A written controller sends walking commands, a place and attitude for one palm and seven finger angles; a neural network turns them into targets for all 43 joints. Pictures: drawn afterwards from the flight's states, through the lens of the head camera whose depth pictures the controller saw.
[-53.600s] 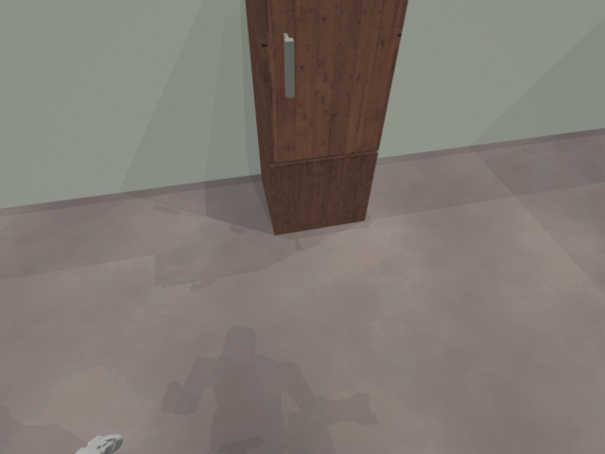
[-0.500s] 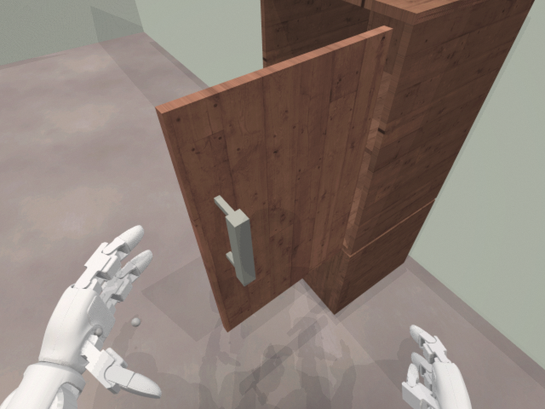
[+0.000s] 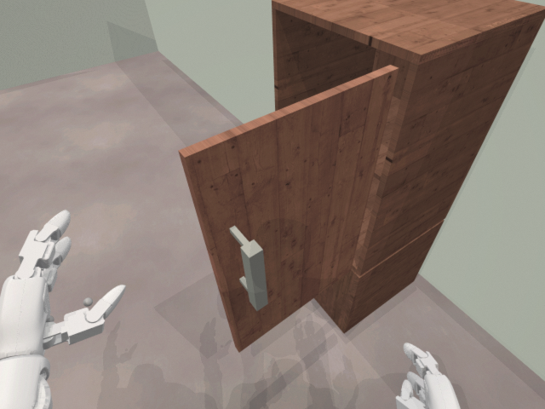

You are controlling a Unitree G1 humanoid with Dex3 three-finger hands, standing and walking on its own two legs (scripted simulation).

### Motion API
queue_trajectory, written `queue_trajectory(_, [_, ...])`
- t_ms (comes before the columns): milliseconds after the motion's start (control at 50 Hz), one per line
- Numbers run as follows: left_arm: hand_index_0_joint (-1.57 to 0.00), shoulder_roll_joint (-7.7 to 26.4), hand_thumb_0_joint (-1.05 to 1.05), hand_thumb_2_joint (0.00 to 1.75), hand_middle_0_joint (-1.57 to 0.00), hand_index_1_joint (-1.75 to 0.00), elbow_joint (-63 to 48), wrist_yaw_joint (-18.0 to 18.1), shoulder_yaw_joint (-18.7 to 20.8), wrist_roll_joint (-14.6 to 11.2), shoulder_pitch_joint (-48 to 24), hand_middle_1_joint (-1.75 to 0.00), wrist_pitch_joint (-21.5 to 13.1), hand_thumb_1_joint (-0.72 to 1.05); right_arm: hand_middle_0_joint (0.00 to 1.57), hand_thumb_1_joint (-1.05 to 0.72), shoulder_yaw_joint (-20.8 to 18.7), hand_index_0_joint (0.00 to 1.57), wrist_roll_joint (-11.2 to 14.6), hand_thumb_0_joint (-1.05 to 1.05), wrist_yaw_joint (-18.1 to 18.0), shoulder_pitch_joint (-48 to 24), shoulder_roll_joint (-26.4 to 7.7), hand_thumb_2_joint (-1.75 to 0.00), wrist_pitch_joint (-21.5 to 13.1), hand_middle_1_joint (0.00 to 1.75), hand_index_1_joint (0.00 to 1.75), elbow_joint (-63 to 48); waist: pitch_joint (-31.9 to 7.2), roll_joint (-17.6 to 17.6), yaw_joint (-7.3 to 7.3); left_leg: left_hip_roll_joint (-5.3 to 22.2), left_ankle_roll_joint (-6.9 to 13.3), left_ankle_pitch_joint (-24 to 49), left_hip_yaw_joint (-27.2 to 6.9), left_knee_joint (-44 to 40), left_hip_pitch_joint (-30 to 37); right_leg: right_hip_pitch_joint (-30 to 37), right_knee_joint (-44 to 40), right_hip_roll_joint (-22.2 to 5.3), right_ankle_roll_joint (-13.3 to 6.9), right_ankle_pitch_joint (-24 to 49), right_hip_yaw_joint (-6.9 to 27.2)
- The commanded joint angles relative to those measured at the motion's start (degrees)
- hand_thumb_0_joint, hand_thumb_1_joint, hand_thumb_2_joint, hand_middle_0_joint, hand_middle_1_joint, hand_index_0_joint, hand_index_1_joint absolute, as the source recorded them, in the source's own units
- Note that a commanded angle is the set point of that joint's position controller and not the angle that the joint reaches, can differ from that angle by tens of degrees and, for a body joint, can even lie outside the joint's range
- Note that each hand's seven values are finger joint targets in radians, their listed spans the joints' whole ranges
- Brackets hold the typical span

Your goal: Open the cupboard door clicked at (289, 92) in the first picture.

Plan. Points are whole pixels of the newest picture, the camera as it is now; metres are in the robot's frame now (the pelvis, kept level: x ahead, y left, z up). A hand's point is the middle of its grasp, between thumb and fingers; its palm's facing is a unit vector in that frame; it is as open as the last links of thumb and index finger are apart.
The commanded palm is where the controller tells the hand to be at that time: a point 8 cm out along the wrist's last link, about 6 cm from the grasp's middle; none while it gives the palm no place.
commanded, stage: draw the hand back to the body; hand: left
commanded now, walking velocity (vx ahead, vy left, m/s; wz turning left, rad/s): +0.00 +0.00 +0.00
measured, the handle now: (248, 269) +0.33 +0.09 +0.02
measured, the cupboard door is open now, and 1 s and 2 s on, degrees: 92 92 92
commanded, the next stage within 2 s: step back with the hand held close in 0.56 s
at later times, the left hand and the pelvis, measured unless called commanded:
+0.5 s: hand (81, 291) +0.20 +0.25 +0.15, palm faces +0.45 -0.80 -0.41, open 7.5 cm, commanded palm +0.15 +0.29 +0.17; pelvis +0.00 -0.02 +0.01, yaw -1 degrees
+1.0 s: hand (72, 310) +0.18 +0.25 +0.15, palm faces +0.31 -0.79 -0.52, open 7.4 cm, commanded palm +0.12 +0.29 +0.18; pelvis -0.03 +0.00 +0.01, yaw -1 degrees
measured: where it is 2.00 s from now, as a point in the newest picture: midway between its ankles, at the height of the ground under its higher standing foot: outside the picture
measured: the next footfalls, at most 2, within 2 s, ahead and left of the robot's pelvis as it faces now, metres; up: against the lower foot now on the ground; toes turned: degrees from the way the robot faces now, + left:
right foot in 1.84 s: -0.28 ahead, -0.13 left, +0.00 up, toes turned +1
left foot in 2.00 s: -0.14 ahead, +0.06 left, +0.00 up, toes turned +0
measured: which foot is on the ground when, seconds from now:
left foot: down 0.00-1.00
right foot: down 0.00-1.00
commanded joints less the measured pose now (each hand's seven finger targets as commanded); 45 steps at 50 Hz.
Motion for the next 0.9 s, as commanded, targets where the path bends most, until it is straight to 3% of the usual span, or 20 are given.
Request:
queue_trajectory(0, [-0.19,10.0,0.0,0.78,-0.19,-0.3,-12.2,0.7,8.5,0.1,-4.2,-0.3,-4.1,0.62,0.2,-0.9,-3.0,0.2,-0.2,0.0,0.1,-7.7,-5.8,-0.9,-2.9,0.3,0.3,-8.6,-2.7,-1.0,0.19,2.0,-0.9,20.4,-0.9,-7.3,1.9,3.9,-4.7,1.3,-2.3,14.8,-1.1])
queue_trajectory(20, [-0.19,10.9,0.0,0.8,-0.19,-0.3,-13.3,0.7,9.7,0.0,-4.7,-0.3,-4.3,0.65,0.2,-0.9,-3.1,0.2,-0.4,0.0,0.2,-7.5,-5.9,-0.9,-2.8,0.3,0.3,-8.6,-4.3,-0.8,0.37,2.0,-1.0,22.0,-1.0,-7.4,2.6,4.9,-4.7,1.2,-2.3,15.9,-1.1])
queue_trajectory(120, [-0.2,12.0,0.0,0.87,-0.2,-0.3,-13.2,0.5,12.3,-0.4,-6.2,-0.3,-4.5,0.83,0.2,-0.9,-3.4,0.2,-0.3,0.0,0.6,-8.0,-5.6,-0.9,-1.9,0.3,0.3,-8.0,-3.4,1.7,0.42,1.9,-1.1,23.4,-0.2,-8.2,4.2,5.7,-6.2,1.3,-2.2,17.5,-0.7])
queue_trajectory(160, [-0.2,12.7,0.0,0.9,-0.2,-0.3,-13.8,0.6,13.4,-0.4,-7.0,-0.3,-4.8,0.9,0.2,-0.9,-3.7,0.2,-0.4,0.0,0.6,-8.1,-5.7,-0.9,-1.9,0.3,0.3,-7.8,-4.3,0.8,0.45,1.9,-1.0,24.7,0.0,-8.1,5.1,6.3,-6.5,1.4,-2.1,18.8,-0.6])
queue_trajectory(240, [-0.2,9.4,0.0,0.9,-0.2,-0.3,-10.2,-0.2,10.2,-0.6,-5.8,-0.3,-4.0,0.9,0.2,-0.9,-4.0,0.2,-0.4,0.0,1.1,-8.2,-6.1,-0.9,-1.1,0.3,0.3,-7.6,-1.9,-1.0,0.07,2.0,-0.7,23.6,0.2,-8.9,5.3,5.4,-7.7,1.5,-1.8,18.1,-0.8])
queue_trajectory(300, [-0.2,9.8,0.0,0.9,-0.2,-0.3,-10.1,-0.2,10.2,-0.6,-6.4,-0.3,-4.1,0.9,0.2,-0.9,-4.3,0.2,-0.3,0.0,1.0,-8.5,-6.2,-0.9,-0.7,0.3,0.3,-7.7,-2.1,-2.5,0.02,1.8,-0.4,21.2,0.4,-9.3,5.5,5.6,-8.2,1.6,-1.7,17.2,-0.7])
queue_trajectory(340, [-0.2,11.1,0.0,0.9,-0.2,-0.3,-11.5,-0.1,11.3,-0.4,-7.1,-0.3,-4.5,0.9,0.2,-0.9,-4.3,0.2,-0.5,0.0,0.9,-8.9,-6.1,-0.9,-0.7,0.3,0.3,-7.7,-4.0,-0.8,0.4,1.5,-0.3,21.4,0.5,-9.3,6.2,6.5,-8.2,1.5,-1.8,17.7,-0.4])
queue_trajectory(400, [-0.2,12.1,0.0,0.9,-0.2,-0.3,-12.5,0.1,12.1,-0.4,-7.5,-0.3,-4.8,0.9,0.2,-0.9,-4.1,0.2,-0.6,0.0,0.6,-9.3,-5.7,-0.9,-0.9,0.3,0.3,-7.6,-3.6,0.5,0.54,1.3,-0.3,20.8,0.6,-9.3,6.2,6.6,-8.6,1.4,-1.9,17.7,-0.2])
queue_trajectory(440, [-0.2,12.7,0.0,0.9,-0.2,-0.3,-13.1,0.2,12.7,-0.4,-7.4,-0.3,-5.0,0.9,0.2,-0.9,-4.1,0.2,-0.7,0.0,0.6,-9.3,-5.6,-0.9,-1.3,0.3,0.3,-7.5,-4.4,-0.4,0.66,1.1,-0.2,21.3,0.7,-9.1,6.5,7.1,-8.6,1.4,-1.8,18.7,-0.2])
queue_trajectory(500, [-0.2,12.3,0.0,0.9,-0.2,-0.3,-12.6,0.1,12.4,-0.4,-7.0,-0.3,-5.0,0.9,0.2,-0.9,-4.1,0.2,-0.6,0.0,0.5,-9.5,-5.4,-0.9,-1.5,0.3,0.3,-7.2,-2.8,0.4,0.53,1.2,-0.2,20.9,1.0,-9.0,6.4,6.4,-9.2,1.4,-1.8,18.7,0.1])
queue_trajectory(640, [-0.2,11.1,0.0,0.9,-0.2,-0.3,-9.7,-0.4,11.6,-0.7,-6.6,-0.3,-5.0,0.9,0.2,-0.9,-4.5,0.2,-0.5,0.0,0.7,-9.4,-5.6,-0.9,-1.3,0.3,0.3,-6.7,-1.1,-2.1,0.31,1.3,0.1,18.6,1.4,-9.6,6.4,5.2,-10.5,1.7,-1.4,16.6,0.3])
queue_trajectory(660, [-0.2,13.2,0.0,0.9,-0.2,-0.3,-18.0,-0.2,12.2,-0.7,-11.9,-0.3,-6.2,0.9,0.2,-0.9,-4.4,0.2,-0.5,0.0,0.8,-10.3,-5.7,-0.9,-1.9,0.3,0.3,-7.6,-4.7,-0.5,0.55,1.0,0.2,19.1,0.9,-9.3,7.5,6.6,-10.2,1.5,-1.5,17.2,0.5])
queue_trajectory(680, [-0.2,23.3,0.0,0.9,-0.2,-0.3,-19.1,0.8,21.9,0.5,-21.5,-0.3,-9.3,0.9,0.2,-0.9,-3.0,0.2,0.3,0.0,0.7,-9.3,-5.5,-0.9,-0.9,0.3,0.3,-9.7,2.8,1.6,-2.31,1.3,0.5,14.0,0.0,-7.9,2.3,0.4,-13.0,-0.8,-1.7,18.6,4.1])
queue_trajectory(700, [-0.2,15.8,0.0,0.9,-0.2,-0.3,-11.8,-0.1,16.6,-0.1,-9.6,-0.3,-9.0,0.9,0.2,-0.9,-4.1,0.2,-0.2,0.0,0.4,-9.5,-5.7,-0.9,0.1,0.3,0.3,-8.2,1.8,-4.8,-2.49,1.8,0.7,13.6,-1.1,-6.2,1.2,-0.6,-12.8,-2.0,-1.7,19.0,4.0])
queue_trajectory(720, [-0.2,13.6,0.0,0.9,-0.2,-0.3,-9.4,-0.6,14.9,-0.2,-3.1,-0.3,-8.1,0.9,0.2,-0.9,-4.6,0.2,-0.3,0.0,0.8,-9.4,-6.2,-0.9,0.9,0.3,0.3,-8.6,1.3,-6.7,-2.39,1.7,0.8,14.4,-0.4,-5.3,1.9,-1.5,-13.2,-2.4,-1.8,20.2,4.5])
queue_trajectory(740, [-0.2,12.6,0.0,0.9,-0.2,-0.3,-10.2,-0.8,13.7,-0.2,-1.6,-0.3,-7.8,0.9,0.2,-0.9,-4.8,0.2,-0.2,0.0,1.1,-9.3,-6.6,-0.9,1.7,0.3,0.3,-9.2,0.0,-6.3,-2.59,1.7,0.6,15.2,-0.2,-4.8,2.1,-1.3,-12.7,-2.8,-1.7,21.0,4.0])
queue_trajectory(760, [-0.2,12.5,0.0,0.9,-0.2,-0.3,-11.0,-0.9,13.7,-0.2,-0.2,-0.3,-8.1,0.9,0.2,-0.9,-5.0,0.2,-0.3,0.0,1.1,-9.3,-6.6,-0.9,2.2,0.3,0.3,-9.5,-1.3,-5.9,-2.74,2.0,0.5,16.3,-0.1,-4.7,1.9,-1.1,-11.9,-3.0,-1.6,21.7,3.5])
queue_trajectory(780, [-0.2,12.6,0.0,0.9,-0.2,-0.3,-11.6,-0.8,14.1,-0.3,1.1,-0.3,-8.5,0.9,0.2,-0.9,-5.3,0.2,-0.4,0.0,1.0,-9.5,-6.9,-0.9,2.7,0.3,0.3,-9.5,-3.3,-2.6,-2.65,2.1,0.5,18.6,0.3,-4.8,1.8,0.2,-10.7,-3.2,-1.7,24.4,3.2])
queue_trajectory(820, [-0.2,12.9,0.0,0.9,-0.2,-0.3,-13.3,-0.6,14.4,-0.4,3.5,-0.3,-8.5,0.9,0.2,-0.9,-5.6,0.2,-0.2,0.0,0.9,-8.9,-7.1,-0.9,3.7,0.3,0.3,-10.3,-7.1,-1.2,-2.9,2.9,0.1,23.0,0.3,-4.8,2.1,1.7,-8.4,-2.9,-1.4,27.0,2.7])
queue_trajectory(880, [-0.2,15.0,0.0,0.9,-0.2,-0.3,-16.3,-0.1,16.2,-0.7,4.2,-0.3,-8.6,0.9,0.2,-0.9,-5.9,0.2,0.1,0.0,0.5,-9.1,-6.9,-0.9,4.6,0.3,0.3,-11.2,-9.9,-2.4,-2.89,3.5,-0.1,27.1,-0.3,-4.8,2.0,2.8,-6.2,-2.4,-1.1,29.7,1.9])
